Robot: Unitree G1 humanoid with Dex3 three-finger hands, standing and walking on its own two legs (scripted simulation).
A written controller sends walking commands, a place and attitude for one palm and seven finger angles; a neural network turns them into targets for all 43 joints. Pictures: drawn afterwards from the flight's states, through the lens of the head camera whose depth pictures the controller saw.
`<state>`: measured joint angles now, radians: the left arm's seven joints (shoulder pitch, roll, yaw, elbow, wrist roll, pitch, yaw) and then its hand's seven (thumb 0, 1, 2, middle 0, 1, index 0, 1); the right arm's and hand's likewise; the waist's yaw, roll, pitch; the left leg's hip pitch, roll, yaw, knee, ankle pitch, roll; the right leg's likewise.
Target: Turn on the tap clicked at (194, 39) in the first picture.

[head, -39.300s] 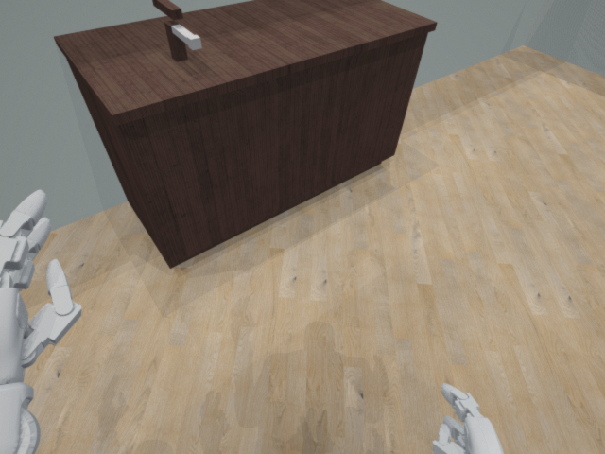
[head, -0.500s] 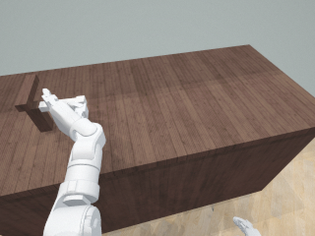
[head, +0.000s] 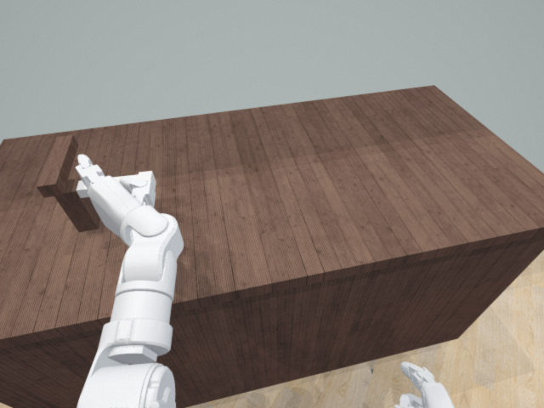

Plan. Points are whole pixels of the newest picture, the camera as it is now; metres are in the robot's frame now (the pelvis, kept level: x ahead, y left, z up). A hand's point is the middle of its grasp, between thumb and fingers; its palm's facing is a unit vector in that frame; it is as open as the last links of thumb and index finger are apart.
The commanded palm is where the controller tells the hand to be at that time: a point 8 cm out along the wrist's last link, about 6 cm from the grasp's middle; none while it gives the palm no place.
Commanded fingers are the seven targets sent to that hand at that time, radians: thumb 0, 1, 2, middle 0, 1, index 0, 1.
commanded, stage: lift the hand up off the lever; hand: left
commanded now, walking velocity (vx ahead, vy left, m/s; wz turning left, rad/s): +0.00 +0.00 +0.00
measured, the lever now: (146, 182) +0.47 +0.27 +0.08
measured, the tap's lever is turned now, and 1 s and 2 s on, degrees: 86 86 86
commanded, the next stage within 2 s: draw the hand back beside the body in 0.30 s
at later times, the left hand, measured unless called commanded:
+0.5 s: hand (160, 182) +0.39 +0.20 +0.15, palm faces +0.65 -0.76 -0.07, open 7.8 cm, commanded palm +0.32 +0.24 +0.15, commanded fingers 0.00 0.90 0.90 -0.16 -0.17 -0.16 -0.17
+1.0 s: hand (121, 237) +0.28 +0.21 +0.16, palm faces +0.27 -0.94 -0.23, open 7.7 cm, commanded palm +0.24 +0.26 +0.16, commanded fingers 0.00 0.90 0.90 -0.18 -0.24 -0.18 -0.24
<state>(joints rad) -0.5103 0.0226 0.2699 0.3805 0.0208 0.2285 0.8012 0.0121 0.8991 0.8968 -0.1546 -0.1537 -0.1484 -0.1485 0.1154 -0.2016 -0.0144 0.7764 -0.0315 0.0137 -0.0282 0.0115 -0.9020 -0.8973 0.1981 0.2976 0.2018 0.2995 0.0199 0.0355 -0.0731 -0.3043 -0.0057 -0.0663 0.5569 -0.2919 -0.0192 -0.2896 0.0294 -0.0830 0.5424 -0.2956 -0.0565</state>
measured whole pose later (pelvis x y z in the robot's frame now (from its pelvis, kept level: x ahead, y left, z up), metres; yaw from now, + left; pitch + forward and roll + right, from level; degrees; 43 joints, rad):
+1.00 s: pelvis -0.02 +0.01 +0.01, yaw -2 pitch -6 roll +0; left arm 0.02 0.29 0.14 -0.02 -0.08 -0.11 0.13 0.01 0.90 0.90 -0.18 -0.22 -0.17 -0.21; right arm 0.15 -0.22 0.02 0.67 0.03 -0.04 -0.06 0.01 -0.90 -0.90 0.20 0.30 0.20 0.30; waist 0.04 0.05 0.06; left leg -0.07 0.00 -0.02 0.37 -0.19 0.00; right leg -0.07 0.03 -0.04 0.35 -0.18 -0.04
